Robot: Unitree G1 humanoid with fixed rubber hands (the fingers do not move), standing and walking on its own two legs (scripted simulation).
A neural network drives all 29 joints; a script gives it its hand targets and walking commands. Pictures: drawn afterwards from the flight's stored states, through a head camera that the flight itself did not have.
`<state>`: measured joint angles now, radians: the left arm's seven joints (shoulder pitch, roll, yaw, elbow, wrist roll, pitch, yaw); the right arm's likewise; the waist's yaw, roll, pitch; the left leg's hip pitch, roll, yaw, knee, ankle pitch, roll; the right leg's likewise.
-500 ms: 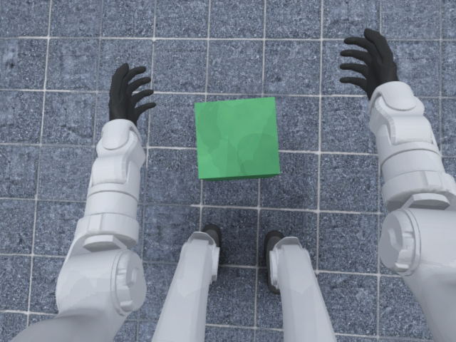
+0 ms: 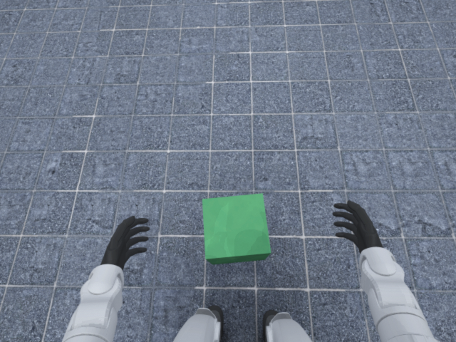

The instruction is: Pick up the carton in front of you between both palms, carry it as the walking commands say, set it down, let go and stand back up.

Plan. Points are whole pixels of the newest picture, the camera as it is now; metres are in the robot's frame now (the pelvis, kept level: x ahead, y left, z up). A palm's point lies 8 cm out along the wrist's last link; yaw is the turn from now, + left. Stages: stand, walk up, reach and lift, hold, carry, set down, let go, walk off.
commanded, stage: let go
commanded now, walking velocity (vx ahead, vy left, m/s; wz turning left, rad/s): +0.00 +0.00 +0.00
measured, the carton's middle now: (235, 231) +0.40 +0.03 -0.62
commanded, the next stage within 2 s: stand in 0.76 s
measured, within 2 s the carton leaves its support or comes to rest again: neither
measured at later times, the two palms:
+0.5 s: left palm (95, 309) +0.18 +0.23 -0.03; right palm (414, 320) +0.18 -0.24 -0.03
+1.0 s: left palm (62, 324) +0.15 +0.29 -0.05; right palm (443, 336) +0.16 -0.28 -0.04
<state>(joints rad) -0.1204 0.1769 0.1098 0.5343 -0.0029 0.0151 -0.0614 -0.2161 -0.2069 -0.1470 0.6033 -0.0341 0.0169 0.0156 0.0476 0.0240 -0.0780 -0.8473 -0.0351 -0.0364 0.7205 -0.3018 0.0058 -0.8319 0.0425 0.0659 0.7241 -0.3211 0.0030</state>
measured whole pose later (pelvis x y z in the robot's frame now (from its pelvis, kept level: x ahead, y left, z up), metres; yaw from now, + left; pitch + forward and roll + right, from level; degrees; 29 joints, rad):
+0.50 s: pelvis +0.02 -0.01 +0.04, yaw +1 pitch -3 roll +0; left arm 0.22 0.22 0.04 0.43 0.00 0.11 -0.08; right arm 0.23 -0.21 -0.04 0.43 -0.01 0.11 0.07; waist 0.00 -0.01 0.07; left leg -0.13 -0.03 -0.06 0.44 -0.26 0.00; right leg -0.11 0.04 0.06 0.43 -0.28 -0.01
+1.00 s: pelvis +0.02 +0.00 +0.03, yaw +1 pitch -1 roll +0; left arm 0.20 0.33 0.05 0.65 0.04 0.04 0.02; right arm 0.21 -0.32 -0.06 0.68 -0.04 0.02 -0.01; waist 0.00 -0.02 0.01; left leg -0.21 -0.04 -0.06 0.53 -0.31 0.01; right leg -0.18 0.03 0.05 0.51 -0.32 0.00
